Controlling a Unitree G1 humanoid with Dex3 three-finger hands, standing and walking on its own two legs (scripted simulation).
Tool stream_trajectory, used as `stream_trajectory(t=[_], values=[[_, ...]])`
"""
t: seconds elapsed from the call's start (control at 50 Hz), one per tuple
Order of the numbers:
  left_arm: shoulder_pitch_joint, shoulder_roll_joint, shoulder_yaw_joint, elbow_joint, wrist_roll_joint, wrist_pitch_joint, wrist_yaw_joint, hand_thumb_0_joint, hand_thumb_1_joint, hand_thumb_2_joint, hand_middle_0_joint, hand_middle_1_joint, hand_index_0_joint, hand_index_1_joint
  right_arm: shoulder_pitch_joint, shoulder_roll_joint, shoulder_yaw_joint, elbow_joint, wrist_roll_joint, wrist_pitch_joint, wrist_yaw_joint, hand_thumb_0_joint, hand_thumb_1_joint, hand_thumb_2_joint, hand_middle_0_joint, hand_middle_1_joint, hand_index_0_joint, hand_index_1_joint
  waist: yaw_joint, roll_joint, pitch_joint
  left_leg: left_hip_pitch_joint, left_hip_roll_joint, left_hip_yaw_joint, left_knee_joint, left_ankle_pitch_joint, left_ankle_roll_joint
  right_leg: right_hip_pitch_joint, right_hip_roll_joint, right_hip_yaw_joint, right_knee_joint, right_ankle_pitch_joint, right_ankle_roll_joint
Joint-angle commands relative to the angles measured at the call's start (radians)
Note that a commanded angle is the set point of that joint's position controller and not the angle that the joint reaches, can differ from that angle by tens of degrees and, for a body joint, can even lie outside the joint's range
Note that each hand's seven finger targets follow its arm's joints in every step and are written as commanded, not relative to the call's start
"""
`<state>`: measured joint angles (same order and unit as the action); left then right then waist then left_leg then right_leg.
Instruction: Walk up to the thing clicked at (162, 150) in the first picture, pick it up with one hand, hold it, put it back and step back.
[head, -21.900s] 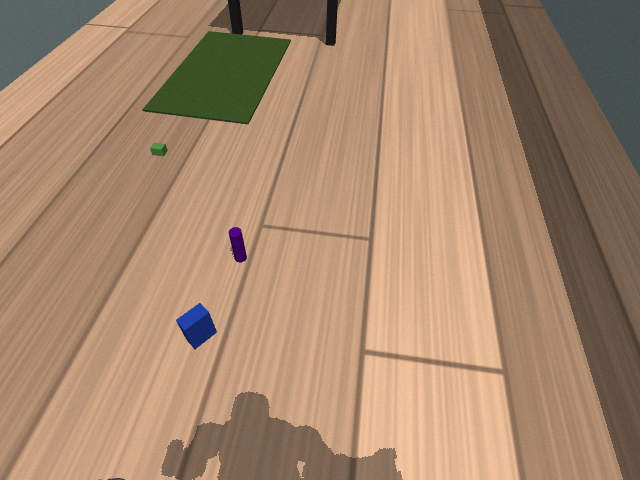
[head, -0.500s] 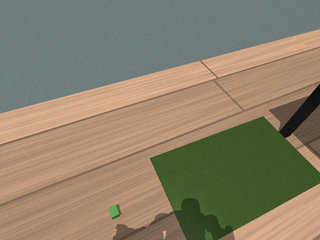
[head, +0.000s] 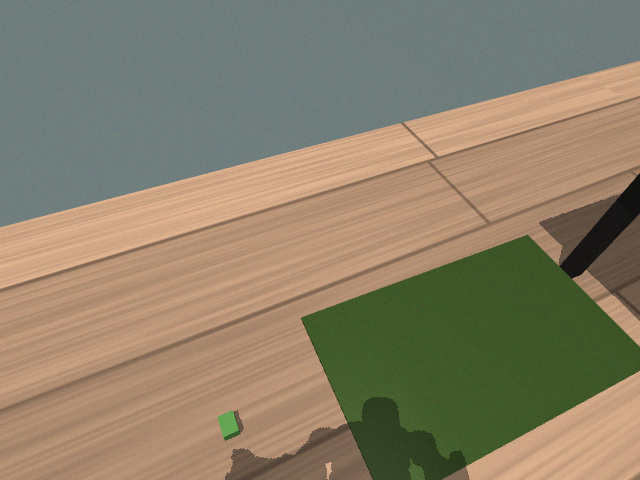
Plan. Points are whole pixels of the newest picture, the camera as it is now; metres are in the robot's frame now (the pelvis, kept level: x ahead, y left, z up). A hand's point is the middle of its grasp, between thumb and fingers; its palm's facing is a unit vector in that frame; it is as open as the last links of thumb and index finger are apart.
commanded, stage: stand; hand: left
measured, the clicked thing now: (229, 425) +0.37 +0.25 -0.76
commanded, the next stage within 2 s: none
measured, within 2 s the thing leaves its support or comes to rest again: neither
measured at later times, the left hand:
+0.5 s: hand out of the picture +0.06 +0.25 -0.16, palm faces -0.02 -0.94 -0.34, open 7.3 cm
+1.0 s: hand out of the picture +0.06 +0.25 -0.16, palm faces -0.02 -0.94 -0.33, open 7.3 cm
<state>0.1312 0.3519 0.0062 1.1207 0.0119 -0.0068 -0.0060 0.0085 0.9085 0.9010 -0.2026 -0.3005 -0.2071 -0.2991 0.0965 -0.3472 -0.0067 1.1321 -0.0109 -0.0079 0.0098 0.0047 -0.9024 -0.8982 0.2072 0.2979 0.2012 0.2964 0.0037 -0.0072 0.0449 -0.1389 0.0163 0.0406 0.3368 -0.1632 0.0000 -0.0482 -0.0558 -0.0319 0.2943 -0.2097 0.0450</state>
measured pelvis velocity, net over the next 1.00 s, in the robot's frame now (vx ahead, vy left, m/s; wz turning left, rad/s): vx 0.00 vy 0.00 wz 0.00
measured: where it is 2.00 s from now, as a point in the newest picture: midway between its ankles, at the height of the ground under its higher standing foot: outside the picture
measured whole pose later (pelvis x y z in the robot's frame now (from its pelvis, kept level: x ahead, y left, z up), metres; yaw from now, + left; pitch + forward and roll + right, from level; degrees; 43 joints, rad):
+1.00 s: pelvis +0.00 +0.00 +0.00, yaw +0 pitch -2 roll +0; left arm 0.14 0.35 0.00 1.11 0.01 0.00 -0.01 0.01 0.91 0.90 -0.20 -0.30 -0.21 -0.30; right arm 0.11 -0.35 -0.01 1.13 -0.01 -0.01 0.01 0.00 -0.90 -0.90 0.21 0.30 0.20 0.30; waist 0.00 -0.01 0.05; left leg -0.14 0.02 0.04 0.34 -0.17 0.00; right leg -0.05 -0.06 -0.03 0.30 -0.22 0.04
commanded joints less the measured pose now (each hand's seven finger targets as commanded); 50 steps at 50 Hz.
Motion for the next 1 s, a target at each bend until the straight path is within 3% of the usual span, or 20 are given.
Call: stream_trajectory(t=[0.0,0.06,0.26,0.42,0.74,0.82,0.98], values=[[-0.032,0.209,0.037,-0.058,0.003,-0.021,0.016,0.0,0.9,0.9,-0.2,-0.3,-0.2,-0.3,-0.041,-0.216,-0.037,-0.061,0.003,-0.021,-0.015,0.0,-0.9,-0.9,0.2,0.3,0.2,0.3,-0.008,0.009,-0.069,0.05,0.125,-0.096,-0.041,0.18,0.021,-0.031,-0.1,0.063,-0.054,0.154,-0.05],[-0.028,0.206,0.036,-0.057,0.004,-0.019,0.014,0.0,0.9,0.9,-0.2,-0.3,-0.2,-0.3,-0.042,-0.219,-0.036,-0.06,0.004,-0.021,-0.014,0.0,-0.9,-0.9,0.2,0.3,0.2,0.3,-0.006,0.018,-0.057,0.032,0.122,-0.101,-0.052,0.14,0.02,-0.036,-0.099,0.066,-0.062,0.124,-0.049],[-0.022,0.207,0.037,-0.056,0.003,-0.019,0.014,0.0,0.9,0.9,-0.2,-0.3,-0.2,-0.3,-0.04,-0.22,-0.036,-0.06,0.004,-0.022,-0.015,0.0,-0.9,-0.9,0.2,0.3,0.2,0.3,-0.003,0.012,-0.059,0.043,0.124,-0.106,-0.049,0.152,0.023,-0.036,-0.099,0.062,-0.055,0.125,-0.049],[-0.024,0.21,0.037,-0.063,0.004,-0.02,0.016,0.0,0.9,0.9,-0.2,-0.3,-0.2,-0.3,-0.034,-0.216,-0.036,-0.062,0.003,-0.023,-0.017,0.0,-0.9,-0.9,0.2,0.3,0.2,0.3,-0.007,0.008,-0.076,0.063,0.127,-0.099,-0.036,0.225,0.022,-0.035,-0.1,0.058,-0.043,0.18,-0.049],[-0.015,0.207,0.035,-0.062,0.006,-0.017,0.014,0.0,0.9,0.9,-0.2,-0.3,-0.2,-0.3,-0.04,-0.22,-0.037,-0.062,0.002,-0.021,-0.015,0.0,-0.9,-0.9,0.2,0.3,0.2,0.3,-0.003,0.008,-0.053,0.039,0.123,-0.102,-0.054,0.122,0.022,-0.052,-0.097,0.063,-0.055,0.106,-0.052],[-0.013,0.21,0.035,-0.064,0.006,-0.022,0.016,0.0,0.9,0.9,-0.2,-0.3,-0.2,-0.3,-0.04,-0.219,-0.038,-0.062,0.002,-0.022,-0.014,0.0,-0.9,-0.9,0.2,0.3,0.2,0.3,-0.003,0.002,-0.071,0.061,0.128,-0.102,-0.042,0.175,0.024,-0.046,-0.098,0.064,-0.05,0.139,-0.048],[-0.014,0.209,0.035,-0.063,0.006,-0.018,0.016,0.0,0.9,0.9,-0.2,-0.3,-0.2,-0.3,-0.039,-0.217,-0.038,-0.061,0.003,-0.021,-0.016,0.0,-0.9,-0.9,0.2,0.3,0.2,0.3,-0.003,0.008,-0.064,0.053,0.124,-0.099,-0.044,0.178,0.02,-0.043,-0.096,0.061,-0.043,0.15,-0.051]])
